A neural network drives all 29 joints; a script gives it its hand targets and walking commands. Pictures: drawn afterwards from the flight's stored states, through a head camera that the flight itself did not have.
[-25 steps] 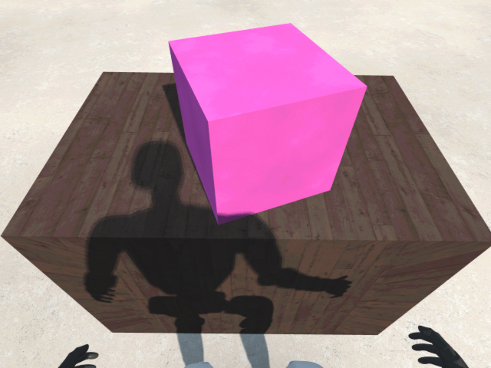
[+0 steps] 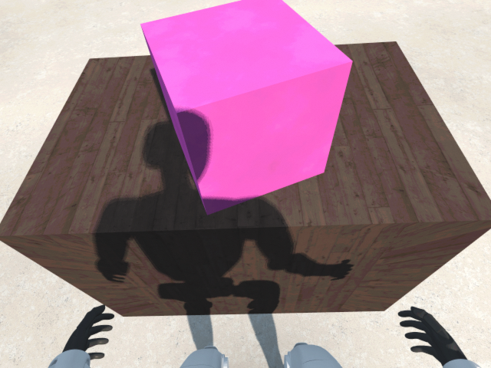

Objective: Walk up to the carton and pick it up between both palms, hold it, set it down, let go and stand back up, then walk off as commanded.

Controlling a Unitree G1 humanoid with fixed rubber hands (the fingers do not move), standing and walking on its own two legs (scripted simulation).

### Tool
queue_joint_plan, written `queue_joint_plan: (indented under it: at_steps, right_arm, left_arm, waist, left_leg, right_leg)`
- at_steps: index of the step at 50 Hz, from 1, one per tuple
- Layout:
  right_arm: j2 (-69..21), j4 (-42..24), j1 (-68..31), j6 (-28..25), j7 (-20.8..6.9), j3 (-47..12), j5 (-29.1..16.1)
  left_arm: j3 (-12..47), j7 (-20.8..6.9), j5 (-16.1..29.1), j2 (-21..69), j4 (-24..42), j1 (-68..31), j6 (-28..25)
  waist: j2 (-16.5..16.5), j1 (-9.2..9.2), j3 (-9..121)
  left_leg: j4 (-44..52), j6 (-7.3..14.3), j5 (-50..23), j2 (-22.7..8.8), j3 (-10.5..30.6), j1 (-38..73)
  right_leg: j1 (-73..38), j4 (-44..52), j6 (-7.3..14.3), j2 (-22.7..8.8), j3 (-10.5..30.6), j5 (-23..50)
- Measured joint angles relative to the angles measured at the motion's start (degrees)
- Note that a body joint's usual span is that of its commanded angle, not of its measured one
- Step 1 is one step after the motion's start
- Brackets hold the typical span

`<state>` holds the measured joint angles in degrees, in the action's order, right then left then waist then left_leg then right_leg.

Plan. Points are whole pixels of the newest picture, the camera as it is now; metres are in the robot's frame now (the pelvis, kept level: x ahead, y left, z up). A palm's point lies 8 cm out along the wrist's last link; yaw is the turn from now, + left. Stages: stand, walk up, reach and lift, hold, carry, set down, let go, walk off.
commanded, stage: reach and lift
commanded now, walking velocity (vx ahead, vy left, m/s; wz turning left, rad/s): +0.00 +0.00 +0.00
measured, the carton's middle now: (240, 104) +0.58 +0.01 +0.08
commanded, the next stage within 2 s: none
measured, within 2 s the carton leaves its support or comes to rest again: neither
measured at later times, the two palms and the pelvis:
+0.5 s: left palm (93, 339) +0.17 +0.24 -0.01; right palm (474, 340) +0.15 -0.31 -0.03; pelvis +0.01 -0.02 +0.03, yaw +0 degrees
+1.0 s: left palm (104, 305) +0.21 +0.21 +0.04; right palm (479, 296) +0.20 -0.31 +0.03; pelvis +0.03 -0.01 +0.04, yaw +0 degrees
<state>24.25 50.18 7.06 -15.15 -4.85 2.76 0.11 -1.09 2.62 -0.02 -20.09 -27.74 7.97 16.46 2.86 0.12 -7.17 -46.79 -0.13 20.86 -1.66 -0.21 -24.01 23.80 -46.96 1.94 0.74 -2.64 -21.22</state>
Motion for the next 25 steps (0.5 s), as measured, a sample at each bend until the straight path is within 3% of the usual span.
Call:
queue_joint_plan:
  at_steps: [14,25]
  right_arm:
    - [-1.72,-0.13,0.17,-1.05,-0.75,-0.02,0.01]
    - [-1.73,-3.53,3.06,3.21,-6.16,-0.02,-1.58]
  left_arm:
    - [0.0,1.68,0.0,1.54,2.27,4.0,-3.62]
    - [-0.01,5.35,0.0,4.04,7.06,6.48,-5.11]
  waist:
    - [-7.72,-0.01,6.54]
    - [-5.18,-0.01,5.76]
  left_leg:
    - [16.05,-0.58,-6.01,0.12,-0.04,13.22]
    - [18.64,-1.26,-7.95,-0.04,-0.03,14.83]
  right_leg:
    - [-10.8,10.75,1.51,0.27,-0.05,2.9]
    - [-13.34,15.33,1.58,0.45,-0.08,6.06]
